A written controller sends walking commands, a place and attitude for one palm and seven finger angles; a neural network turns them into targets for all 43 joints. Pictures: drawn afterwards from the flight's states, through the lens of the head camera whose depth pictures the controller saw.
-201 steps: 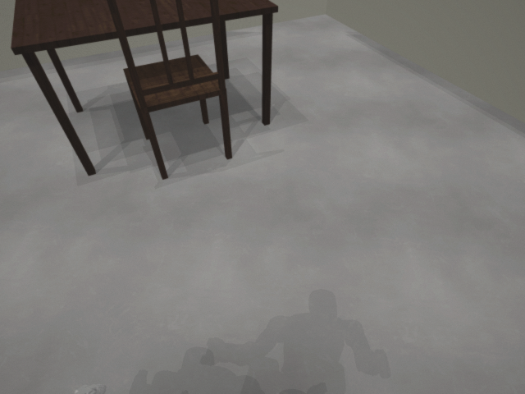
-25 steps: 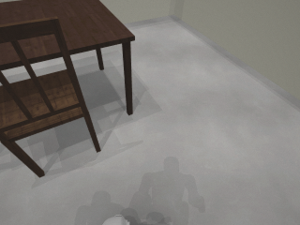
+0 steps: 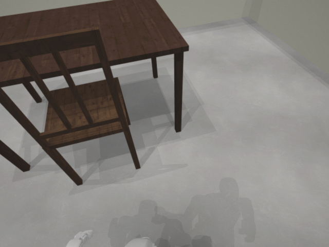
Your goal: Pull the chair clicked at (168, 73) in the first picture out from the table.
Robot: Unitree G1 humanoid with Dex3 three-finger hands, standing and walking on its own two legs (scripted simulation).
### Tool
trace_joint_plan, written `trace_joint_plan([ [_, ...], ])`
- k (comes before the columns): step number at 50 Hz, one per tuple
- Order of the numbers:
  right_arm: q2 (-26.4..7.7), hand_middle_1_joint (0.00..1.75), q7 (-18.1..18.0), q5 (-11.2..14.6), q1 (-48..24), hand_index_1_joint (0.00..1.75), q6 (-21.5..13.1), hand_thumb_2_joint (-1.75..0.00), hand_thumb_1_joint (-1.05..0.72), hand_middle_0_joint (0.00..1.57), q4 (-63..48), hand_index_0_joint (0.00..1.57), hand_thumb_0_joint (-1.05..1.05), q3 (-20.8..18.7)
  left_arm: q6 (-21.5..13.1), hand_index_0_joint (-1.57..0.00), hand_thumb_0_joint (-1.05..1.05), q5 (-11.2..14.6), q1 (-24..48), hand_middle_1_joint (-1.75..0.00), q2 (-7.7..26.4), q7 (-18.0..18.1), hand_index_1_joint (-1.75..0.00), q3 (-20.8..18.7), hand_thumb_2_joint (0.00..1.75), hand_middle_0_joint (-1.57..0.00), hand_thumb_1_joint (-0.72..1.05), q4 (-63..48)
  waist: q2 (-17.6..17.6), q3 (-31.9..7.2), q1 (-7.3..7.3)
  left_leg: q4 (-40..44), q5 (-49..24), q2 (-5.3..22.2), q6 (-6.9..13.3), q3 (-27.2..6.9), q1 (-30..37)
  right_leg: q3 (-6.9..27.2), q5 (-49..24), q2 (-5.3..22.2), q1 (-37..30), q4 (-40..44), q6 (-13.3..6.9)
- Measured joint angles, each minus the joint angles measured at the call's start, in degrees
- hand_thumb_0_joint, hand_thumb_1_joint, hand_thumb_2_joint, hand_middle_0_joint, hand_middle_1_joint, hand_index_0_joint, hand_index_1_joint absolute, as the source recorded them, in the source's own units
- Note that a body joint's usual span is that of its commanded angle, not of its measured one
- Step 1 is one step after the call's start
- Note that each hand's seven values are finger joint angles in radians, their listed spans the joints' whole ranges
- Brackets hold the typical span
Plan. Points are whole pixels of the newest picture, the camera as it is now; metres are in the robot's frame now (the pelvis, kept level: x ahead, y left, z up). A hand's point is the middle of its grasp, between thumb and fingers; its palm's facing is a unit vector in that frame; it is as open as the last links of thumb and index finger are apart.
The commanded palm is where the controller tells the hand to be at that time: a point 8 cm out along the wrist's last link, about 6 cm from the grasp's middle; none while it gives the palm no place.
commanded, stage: turn to face it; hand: left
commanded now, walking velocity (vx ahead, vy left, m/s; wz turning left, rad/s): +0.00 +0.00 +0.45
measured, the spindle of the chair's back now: (50, 98) +0.63 +0.48 -0.04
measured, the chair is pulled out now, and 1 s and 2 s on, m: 0.00 0.00 0.00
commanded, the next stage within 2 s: take the last steps up to it in 0.32 s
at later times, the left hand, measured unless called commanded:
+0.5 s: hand out of the picture +0.00 +0.25 -0.16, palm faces +0.25 -0.94 -0.25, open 7.3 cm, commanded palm none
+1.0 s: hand out of the picture +0.01 +0.19 -0.15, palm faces +0.38 -0.91 -0.17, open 7.3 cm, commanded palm none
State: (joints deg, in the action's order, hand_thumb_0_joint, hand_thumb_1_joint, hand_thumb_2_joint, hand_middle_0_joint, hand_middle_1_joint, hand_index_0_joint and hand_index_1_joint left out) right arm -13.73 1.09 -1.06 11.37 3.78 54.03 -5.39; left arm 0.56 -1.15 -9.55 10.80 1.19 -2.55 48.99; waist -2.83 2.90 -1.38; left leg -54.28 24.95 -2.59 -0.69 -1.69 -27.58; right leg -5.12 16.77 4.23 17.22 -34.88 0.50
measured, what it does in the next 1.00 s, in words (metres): walks ahead, turning left: left foot, then right foot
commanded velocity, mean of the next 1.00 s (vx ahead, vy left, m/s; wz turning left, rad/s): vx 0.17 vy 0.03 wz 0.18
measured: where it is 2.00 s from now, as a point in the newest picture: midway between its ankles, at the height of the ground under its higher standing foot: outside the picture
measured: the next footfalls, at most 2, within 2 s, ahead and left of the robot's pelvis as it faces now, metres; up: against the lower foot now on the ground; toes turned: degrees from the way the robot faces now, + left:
left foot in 0.30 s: +0.02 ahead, +0.14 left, +0.00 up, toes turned +14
right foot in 0.68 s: +0.10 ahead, -0.07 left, +0.00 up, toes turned +8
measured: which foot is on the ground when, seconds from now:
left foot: up 0.00-0.28, down 0.30-0.68, up 0.70-1.00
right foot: down 0.00-0.30, up 0.32-0.66, down 0.68-1.00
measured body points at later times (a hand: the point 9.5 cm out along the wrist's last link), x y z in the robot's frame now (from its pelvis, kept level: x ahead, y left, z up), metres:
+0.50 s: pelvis +0.02 +0.04 +0.01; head +0.06 +0.06 +0.46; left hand -0.01 +0.30 -0.15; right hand +0.17 -0.18 -0.12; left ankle -0.02 +0.13 -0.73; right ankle +0.02 -0.11 -0.67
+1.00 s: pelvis +0.11 +0.06 +0.01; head +0.14 +0.06 +0.46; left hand -0.01 +0.24 -0.13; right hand +0.22 -0.15 -0.15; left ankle +0.14 +0.23 -0.69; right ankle +0.06 -0.08 -0.73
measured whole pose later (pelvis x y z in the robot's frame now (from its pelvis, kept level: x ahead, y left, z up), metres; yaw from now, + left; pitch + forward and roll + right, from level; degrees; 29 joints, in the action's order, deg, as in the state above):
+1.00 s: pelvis +0.11 +0.06 +0.01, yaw +19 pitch +0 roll +1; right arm -11.5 2.4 -1.1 13.7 0.9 60.1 -3.1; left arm -3.2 -1.5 -24.2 6.5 0.4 -0.9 62.5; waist -0.7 2.7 1.2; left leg -45.5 12.2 4.8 0.6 3.9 -29.0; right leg -9.9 18.8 4.9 0.2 -19.3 1.4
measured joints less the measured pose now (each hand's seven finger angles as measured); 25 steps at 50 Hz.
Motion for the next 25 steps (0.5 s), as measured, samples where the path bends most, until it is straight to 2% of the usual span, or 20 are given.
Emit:
trace_joint_plan([
  [2,-0.85,0.3,0.24,-0.15,-0.22,0.3,0.25,-0.9,-0.91,0.2,-0.21,0.2,0.0,-0.27,0.18,-0.21,0.0,-0.08,-0.7,-0.3,-0.48,0.1,-0.3,0.37,0.9,-0.2,0.91,0.04,-0.03,0.12,-0.12,-8.44,-0.86,0.99,-0.89,1.22,-2.02,-1.36,0.08,0.72,-1.53,1.61,-0.1],
  [5,-1.39,0.3,0.38,-0.06,-0.62,0.3,0.28,-0.9,-0.91,0.2,-0.49,0.2,0.0,-0.15,0.19,-0.21,0.01,-0.21,-1.45,-0.3,-0.68,0.08,-0.3,0.75,0.9,-0.2,0.91,0.53,0.91,0.66,-0.19,-10.25,-1.2,2.73,-2.1,2.65,-1.59,-3.17,-0.25,2.13,-3.15,3.36,0.0],
  [8,-1.46,0.3,0.37,0.09,-1.44,0.3,0.51,-0.9,-0.91,0.2,-0.45,0.19,0.0,0.28,0.19,-0.21,0.01,-0.39,-2.17,-0.3,-0.49,-0.17,-0.3,0.97,0.9,-0.2,0.91,1.01,2.12,1.41,0.36,-4.3,0.09,3.98,-2.58,3.72,1.17,-4.82,0.02,3.58,-3.7,3.67,0.43],
  [12,-1.12,0.3,0.3,0.43,-3.2,0.3,0.3,-0.9,-0.91,0.2,-0.59,0.19,0.0,1.21,0.45,-0.21,0.01,-0.55,-3.4,-0.3,0.49,-0.47,-0.3,0.76,0.9,-0.2,0.91,2.13,3.55,2.49,1.74,7.39,0.75,4.31,-2.02,5.03,6.48,-6.56,1.12,5.12,-3.12,2.05,1.45],
  [14,-0.89,0.3,0.3,0.46,-3.75,0.3,-0.45,-0.9,-0.91,0.2,-0.96,0.19,0.0,1.77,0.81,-0.21,0.01,-0.24,-4.31,-0.3,1.34,-0.52,-0.3,0.37,0.9,-0.2,0.91,2.97,4.06,2.61,2.12,16.44,-4.28,4.25,-1.41,6.02,10.47,-7.45,2.37,5.78,-2.39,-0.12,2.35],
  [15,-0.81,0.3,0.35,0.33,-3.93,0.3,-1.02,-0.9,-0.91,0.2,-1.19,0.19,0.0,1.99,1.13,-0.21,0.01,0.05,-4.88,-0.3,1.86,-0.57,-0.3,0.12,0.9,-0.2,0.91,3.32,4.24,2.44,2.3,19.9,-6.83,4.23,0.05,6.14,11.93,-7.53,3.27,6.07,-1.32,-2.4,2.75],
  [16,-0.21,0.3,0.3,0.25,-4.41,0.3,-1.46,-0.9,-0.91,0.2,-1.22,0.19,0.0,2.19,1.68,-0.21,0.01,0.26,-4.93,-0.3,2.69,-0.51,-0.3,-0.19,0.9,-0.2,0.91,3.92,5.29,2.82,2.67,19.27,-6.41,3.69,1.21,6.37,11.69,-5.88,7.28,6.25,0.23,-6.25,3.14],
  [18,0.89,0.3,-0.05,0.17,-4.85,0.3,-2.18,-0.9,-0.91,0.2,-1.31,0.19,0.0,2.84,3.05,-0.21,0.01,0.36,-4.85,-0.3,3.85,-0.1,-0.3,-0.64,0.9,-0.2,0.91,5.33,6.13,3.21,3.12,18.58,-4.95,3.51,2.29,6.33,11.8,-1.83,13.45,4.47,3.56,-15.29,3.33],
  [20,1.69,0.3,-0.67,0.13,-4.78,0.3,-2.47,-0.9,-0.9,0.2,-1.2,0.2,0.0,3.29,3.63,-0.2,0.01,0.53,-4.56,-0.3,4.4,-0.09,-0.3,-0.95,0.9,-0.2,0.91,6.52,5.93,3.1,3.09,20.4,-5.4,3.5,2.49,5.7,12.74,0.36,13.18,2.73,6.04,-21.81,3.37],
  [22,2.22,0.3,-1.07,0.15,-4.64,0.3,-2.56,-0.9,-0.9,0.2,-0.79,0.2,0.0,3.64,3.5,-0.2,0.01,0.64,-4.3,-0.3,4.53,-0.32,-0.3,-1.02,0.9,-0.2,0.91,6.98,5.45,2.97,3.1,22.98,-6.83,3.33,2.45,5.13,13.96,1.3,11.24,1.77,7.22,-24.11,3.51],
  [25,2.7,0.3,-1.24,0.14,-4.01,0.3,-2.81,-0.9,-0.9,0.2,0.03,0.2,0.0,3.99,3.0,-0.2,0.01,0.72,-3.98,-0.3,4.11,-0.61,-0.3,-0.81,0.9,-0.2,0.91,7.08,4.48,2.44,2.95,26.05,-8.38,2.93,2.69,4.43,15.62,1.89,9.91,0.84,6.72,-21.37,3.5],
])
